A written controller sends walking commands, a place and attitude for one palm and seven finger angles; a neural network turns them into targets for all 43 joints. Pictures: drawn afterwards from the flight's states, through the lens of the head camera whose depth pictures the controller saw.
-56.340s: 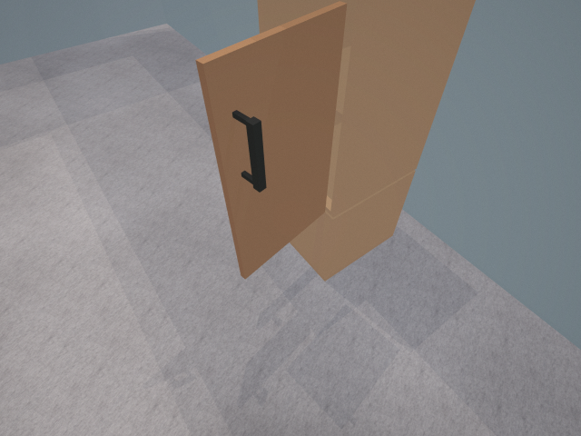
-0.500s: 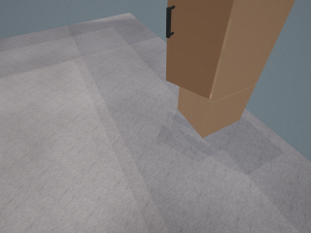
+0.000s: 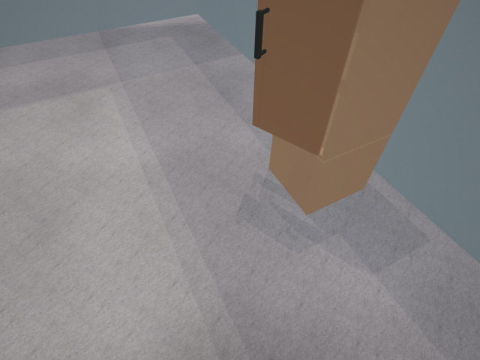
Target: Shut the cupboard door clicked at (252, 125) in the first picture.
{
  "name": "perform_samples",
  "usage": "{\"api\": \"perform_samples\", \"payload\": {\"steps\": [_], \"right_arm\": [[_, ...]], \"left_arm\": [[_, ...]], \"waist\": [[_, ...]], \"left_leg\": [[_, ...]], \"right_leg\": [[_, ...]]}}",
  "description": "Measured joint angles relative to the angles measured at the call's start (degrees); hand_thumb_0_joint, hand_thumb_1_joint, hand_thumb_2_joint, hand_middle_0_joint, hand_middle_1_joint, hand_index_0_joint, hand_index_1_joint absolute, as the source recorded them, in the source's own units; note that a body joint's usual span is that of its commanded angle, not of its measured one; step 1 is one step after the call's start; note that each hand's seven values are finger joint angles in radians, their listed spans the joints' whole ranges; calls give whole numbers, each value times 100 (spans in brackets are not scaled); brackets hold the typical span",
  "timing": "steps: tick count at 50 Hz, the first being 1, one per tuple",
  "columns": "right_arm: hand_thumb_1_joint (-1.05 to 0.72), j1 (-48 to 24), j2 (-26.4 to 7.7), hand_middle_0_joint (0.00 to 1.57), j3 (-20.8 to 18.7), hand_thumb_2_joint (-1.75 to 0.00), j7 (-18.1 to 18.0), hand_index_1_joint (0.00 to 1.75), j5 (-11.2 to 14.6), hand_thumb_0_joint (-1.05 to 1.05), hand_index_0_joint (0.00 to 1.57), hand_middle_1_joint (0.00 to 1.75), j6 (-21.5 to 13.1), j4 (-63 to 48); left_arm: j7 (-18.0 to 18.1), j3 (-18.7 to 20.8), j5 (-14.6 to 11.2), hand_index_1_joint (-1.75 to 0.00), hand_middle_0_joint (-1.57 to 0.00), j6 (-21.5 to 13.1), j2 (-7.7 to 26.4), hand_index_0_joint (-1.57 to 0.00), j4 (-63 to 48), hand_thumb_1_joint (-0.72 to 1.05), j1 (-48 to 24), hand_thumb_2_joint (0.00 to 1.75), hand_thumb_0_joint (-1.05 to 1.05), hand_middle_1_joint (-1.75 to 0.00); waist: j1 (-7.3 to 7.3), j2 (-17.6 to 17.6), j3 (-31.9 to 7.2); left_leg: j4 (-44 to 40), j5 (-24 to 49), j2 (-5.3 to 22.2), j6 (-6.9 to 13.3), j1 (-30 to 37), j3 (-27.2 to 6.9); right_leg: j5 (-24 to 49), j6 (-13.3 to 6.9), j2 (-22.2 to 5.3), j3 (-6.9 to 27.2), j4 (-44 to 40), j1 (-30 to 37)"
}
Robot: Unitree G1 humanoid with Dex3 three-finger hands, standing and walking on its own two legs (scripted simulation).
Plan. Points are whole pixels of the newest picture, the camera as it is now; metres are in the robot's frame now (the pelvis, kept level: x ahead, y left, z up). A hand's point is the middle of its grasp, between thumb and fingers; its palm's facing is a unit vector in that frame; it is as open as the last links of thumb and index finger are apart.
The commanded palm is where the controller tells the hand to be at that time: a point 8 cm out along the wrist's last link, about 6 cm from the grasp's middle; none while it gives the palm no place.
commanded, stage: look to check the result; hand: left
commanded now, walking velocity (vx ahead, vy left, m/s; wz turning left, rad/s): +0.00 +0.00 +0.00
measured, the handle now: (262, 34) +1.09 -0.03 +0.07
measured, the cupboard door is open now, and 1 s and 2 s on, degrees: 25 25 25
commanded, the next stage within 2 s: walk to a spot facing it in 0.38 s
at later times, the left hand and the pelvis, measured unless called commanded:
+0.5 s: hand out of the picture +0.09 +0.22 -0.16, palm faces -0.01 -0.95 -0.32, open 7.4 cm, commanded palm none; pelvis +0.02 -0.01 +0.00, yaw +0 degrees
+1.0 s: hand out of the picture +0.01 +0.23 -0.21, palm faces +0.24 -0.95 -0.20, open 7.4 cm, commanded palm none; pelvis +0.00 +0.03 -0.03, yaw +15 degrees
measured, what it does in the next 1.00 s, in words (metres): steps on the spot, turning left: left foot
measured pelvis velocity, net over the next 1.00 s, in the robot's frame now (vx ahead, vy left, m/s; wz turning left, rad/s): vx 0.00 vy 0.03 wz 0.26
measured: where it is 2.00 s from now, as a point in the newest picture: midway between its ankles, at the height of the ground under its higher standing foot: (211, 354)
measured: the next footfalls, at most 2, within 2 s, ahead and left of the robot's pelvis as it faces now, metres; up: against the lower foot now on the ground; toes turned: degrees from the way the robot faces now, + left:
left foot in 0.98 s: +0.02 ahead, +0.15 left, +0.00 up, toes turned +20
right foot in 1.44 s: +0.22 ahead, -0.01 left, +0.00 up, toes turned +24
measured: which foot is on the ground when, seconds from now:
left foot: down 0.00-0.70, up 0.72-0.96, down 0.98-1.00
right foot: down 0.00-0.98, up 1.00-1.00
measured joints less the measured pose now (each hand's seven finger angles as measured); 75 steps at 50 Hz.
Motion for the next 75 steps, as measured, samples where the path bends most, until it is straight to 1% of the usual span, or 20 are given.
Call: {"api": "perform_samples", "payload": {"steps": [11, 29, 34, 37, 41, 43, 46, 48, 49, 50, 52, 55, 57, 63, 67, 70, 71, 72, 74, 75], "right_arm": [[-90, -144, -99, 20, 7, -90, 15, 30, 9, 1, 20, 30, 18, 3], [-90, -210, -202, 20, 11, -90, 15, 30, 10, 1, 20, 30, 35, -31], [-90, -79, -60, 20, -4, -90, 8, 30, 13, 0, 20, 30, 145, -117], [-90, 29, 83, 20, -40, -90, 29, 30, 17, 0, 20, 30, 242, -181], [-91, 129, 309, 20, -119, -90, 42, 30, 26, 0, 20, 30, 385, -296], [-91, 159, 409, 20, -154, -90, 72, 30, 35, 1, 20, 30, 430, -392], [-90, 216, 533, 20, -183, -90, 136, 30, 35, 1, 20, 30, 432, -560], [-90, 298, 573, 20, -182, -90, 170, 30, 11, 1, 20, 30, 387, -662], [-90, 390, 546, 20, -182, -90, 191, 30, -10, 0, 20, 30, 345, -732], [-90, 436, 552, 20, -202, -90, 193, 30, -51, 0, 20, 30, 296, -757], [-90, 499, 607, 20, -202, -90, 181, 30, -115, 0, 20, 30, 243, -770], [-90, 723, 640, 20, -173, -90, 111, 30, -135, 0, 20, 30, 149, -762], [-90, 851, 642, 20, -153, -90, 66, 30, -122, 0, 21, 30, 85, -719], [-90, 1080, 617, 20, -175, -90, 9, 30, -95, 1, 21, 30, -47, -638], [-90, 1121, 570, 20, -211, -90, 8, 30, -109, 1, 21, 30, -85, -626], [-90, 1134, 514, 20, -232, -90, 14, 30, -107, 0, 21, 30, -77, -599], [-90, 1159, 499, 20, -240, -90, 17, 30, -92, 0, 21, 30, -72, -586], [-90, 1183, 476, 20, -252, -90, 26, 30, -61, 0, 21, 30, -70, -570], [-90, 1073, 399, 20, -296, -90, 39, 30, -43, 1, 20, 30, -1, -494], [-90, 1010, 370, 20, -319, -90, 55, 30, -58, 1, 20, 30, 26, -479]], "left_arm": [[9, 11, -11, -30, -20, -19, 191, -20, 46, 91, -35, 90, 1, -30], [14, -8, -20, -30, -20, -39, 184, -20, -33, 91, -213, 90, 1, -30], [99, 13, -31, -30, -20, 43, 52, -20, -195, 91, -237, 90, 1, -30], [112, 40, -9, -30, -20, 77, -85, -20, -328, 91, -207, 90, 1, -30], [146, 95, 56, -30, -20, 115, -239, -20, -516, 91, -78, 90, 1, -30], [140, 116, 77, -30, -20, 160, -283, -20, -579, 91, 12, 90, 1, -30], [119, 163, 99, -30, -21, 223, -293, -20, -642, 91, 110, 90, 1, -30], [93, 203, 82, -30, -21, 250, -279, -20, -681, 90, 179, 90, 1, -30], [70, 219, 67, -30, -21, 271, -287, -20, -713, 90, 240, 90, 1, -30], [47, 247, 53, -30, -21, 315, -273, -20, -731, 90, 255, 90, 1, -30], [5, 305, 70, -30, -20, 415, -212, -20, -770, 91, 251, 90, 1, -30], [-83, 376, 107, -30, -20, 375, -168, -20, -837, 91, 200, 90, 1, -30], [-123, 394, 105, -30, -20, 281, -149, -20, -921, 91, 164, 90, 1, -30], [-155, 398, 101, -30, -20, 142, -102, -20, -1106, 91, 72, 90, 1, -30], [-175, 360, 99, -30, -20, 124, -147, -20, -1173, 91, -54, 90, 1, -30], [-193, 309, 88, -30, -20, 60, -232, -20, -1232, 91, -126, 90, 1, -30], [-200, 292, 86, -30, -20, 8, -256, -20, -1261, 91, -122, 90, 1, -30], [-195, 275, 98, -30, -20, -72, -290, -20, -1282, 91, -117, 90, 1, -30], [-151, 233, 110, -30, -20, -180, -433, -20, -1283, 91, -91, 90, 1, -30], [-125, 218, 108, -30, -20, -209, -494, -20, -1275, 91, -24, 90, 1, -30]], "waist": [[23, 80, 23], [-31, 43, -13], [-66, 15, 2], [-75, 46, 87], [-33, -26, 288], [-60, -76, 372], [-119, -159, 447], [-148, -197, 436], [-156, -148, 352], [-172, -150, 314], [-147, -210, 307], [-154, -158, 202], [-150, -103, 149], [-191, -28, 9], [-257, -7, 2], [-272, 40, 15], [-259, 43, 4], [-230, 68, -11], [-177, 207, 41], [-163, 223, 50]], "left_leg": [[-94, -23, 44, -59, 98, -47], [-166, -65, 102, -148, 193, -130], [205, -206, 65, -164, -56, -309], [961, -561, 92, -199, -444, -397], [2896, -1539, 119, -227, -1206, -387], [3291, -1656, 192, -259, -1425, -322], [3015, -1479, 337, -290, -1486, -195], [2369, -1076, 401, -284, -1317, -106], [1928, -958, 417, -222, -1223, -177], [1989, -818, 352, -150, -1353, -222], [2130, -815, 219, -9, -1460, -217], [1690, -614, 57, 67, -1367, -340], [1276, -409, -39, 92, -1217, -457], [481, -153, -202, 135, -775, -778], [365, -270, -257, 76, -549, -954], [558, -544, -264, -28, -440, -1079], [746, -709, -277, -68, -445, -1124], [1108, -964, -279, -25, -541, -1152], [2550, -1557, -248, 62, -1009, -1097], [3289, -1534, -242, 84, -1293, -999]], "right_leg": [[-36, -45, 51, -43, -104, 113], [-120, -110, 110, -122, -164, 228], [-327, -114, 38, -299, 178, 62], [-455, -141, 8, -490, 390, -14], [-590, -122, -146, -721, 653, -51], [-655, -54, -264, -841, 784, -77], [-809, 87, -490, -1039, 1094, -199], [-989, 209, -670, -1159, 1432, -332], [-1155, 265, -740, -1217, 1707, -483], [-1604, 345, -779, -1101, 2146, -709], [-1995, 358, -663, -522, 3183, -1240], [-1486, 385, -502, -72, 4236, -1875], [-1105, 440, -457, 86, 4464, -2109], [-713, 553, -426, 259, 3710, -2208], [-767, 558, -381, 247, 2675, -1978], [-681, 514, -256, 185, 1769, -1594], [-567, 487, -215, 159, 1378, -1370], [-470, 334, -188, 124, 1162, -1221], [-606, 53, -144, -70, 1369, -1114], [-698, -13, -166, -158, 1343, -982]]}}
